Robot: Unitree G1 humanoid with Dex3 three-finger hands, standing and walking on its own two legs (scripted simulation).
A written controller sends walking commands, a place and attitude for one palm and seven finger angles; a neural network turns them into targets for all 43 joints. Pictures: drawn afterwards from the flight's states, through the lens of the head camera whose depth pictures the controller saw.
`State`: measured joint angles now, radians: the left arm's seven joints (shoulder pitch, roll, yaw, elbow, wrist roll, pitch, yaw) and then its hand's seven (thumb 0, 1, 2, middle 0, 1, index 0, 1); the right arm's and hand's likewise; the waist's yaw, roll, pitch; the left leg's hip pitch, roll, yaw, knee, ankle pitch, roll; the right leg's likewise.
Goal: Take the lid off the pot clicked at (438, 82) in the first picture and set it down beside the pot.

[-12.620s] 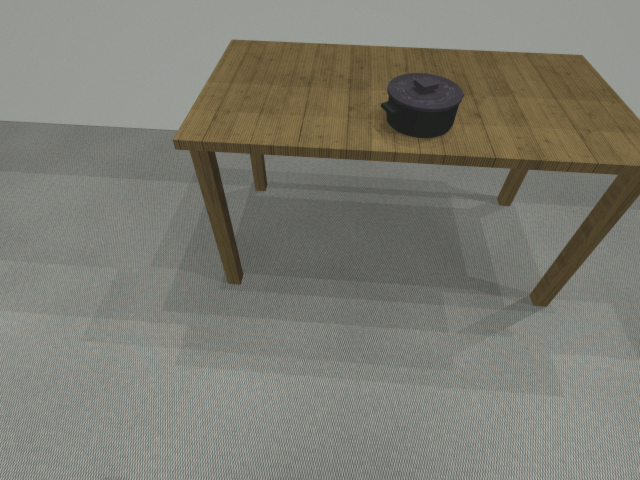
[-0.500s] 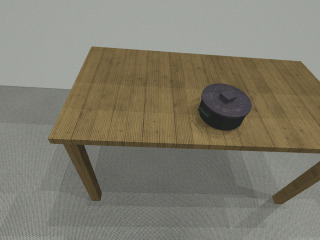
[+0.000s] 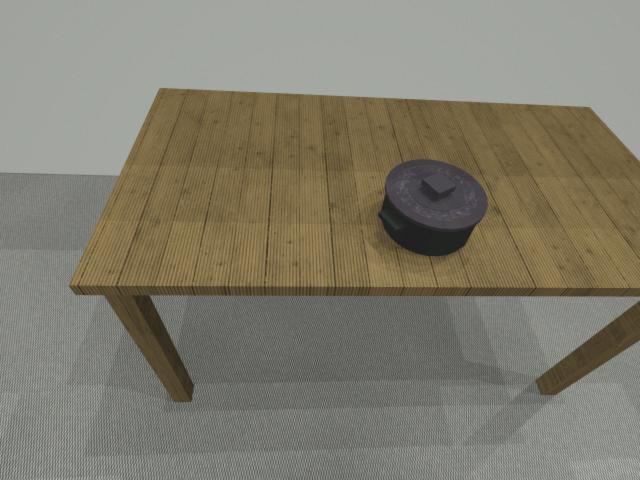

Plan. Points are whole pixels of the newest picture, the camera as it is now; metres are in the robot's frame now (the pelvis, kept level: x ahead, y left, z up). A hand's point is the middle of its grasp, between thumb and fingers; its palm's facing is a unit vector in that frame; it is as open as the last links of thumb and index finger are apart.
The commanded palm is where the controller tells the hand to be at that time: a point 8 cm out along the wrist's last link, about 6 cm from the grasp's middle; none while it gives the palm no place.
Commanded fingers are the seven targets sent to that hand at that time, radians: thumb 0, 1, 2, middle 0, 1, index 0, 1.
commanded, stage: look again from close up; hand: left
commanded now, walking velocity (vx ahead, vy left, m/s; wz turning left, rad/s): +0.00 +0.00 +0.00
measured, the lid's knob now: (438, 185) +0.63 -0.18 +0.00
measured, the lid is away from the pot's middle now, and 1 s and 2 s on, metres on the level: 0.00 0.00 0.00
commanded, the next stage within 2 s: shuffle to correct the standing spot in 0.68 s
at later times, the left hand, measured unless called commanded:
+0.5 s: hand out of the picture -0.02 +0.12 -0.19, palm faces +0.06 -0.99 -0.11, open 7.3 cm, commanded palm none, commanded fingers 0.00 0.90 0.90 -0.20 -0.30 -0.20 -0.30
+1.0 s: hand out of the picture -0.03 +0.12 -0.19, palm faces +0.05 -0.99 -0.12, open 7.3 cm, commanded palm none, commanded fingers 0.00 0.90 0.90 -0.20 -0.30 -0.20 -0.30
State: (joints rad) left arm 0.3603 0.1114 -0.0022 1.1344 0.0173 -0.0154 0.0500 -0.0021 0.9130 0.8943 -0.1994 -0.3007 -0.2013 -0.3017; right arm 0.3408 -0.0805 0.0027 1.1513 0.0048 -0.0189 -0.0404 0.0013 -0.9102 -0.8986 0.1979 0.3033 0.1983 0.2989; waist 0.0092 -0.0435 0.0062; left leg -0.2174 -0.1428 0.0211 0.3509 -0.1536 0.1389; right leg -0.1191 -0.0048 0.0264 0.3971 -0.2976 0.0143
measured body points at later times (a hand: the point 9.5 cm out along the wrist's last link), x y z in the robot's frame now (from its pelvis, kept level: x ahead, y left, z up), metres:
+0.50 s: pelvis +0.02 -0.01 +0.00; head +0.04 +0.01 +0.45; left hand -0.02 +0.18 -0.17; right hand +0.00 -0.22 -0.15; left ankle +0.02 +0.03 -0.74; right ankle -0.06 -0.13 -0.74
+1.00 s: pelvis +0.02 -0.02 +0.00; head +0.04 +0.00 +0.45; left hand -0.03 +0.17 -0.18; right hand +0.00 -0.23 -0.16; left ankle +0.02 +0.03 -0.74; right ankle -0.05 -0.14 -0.74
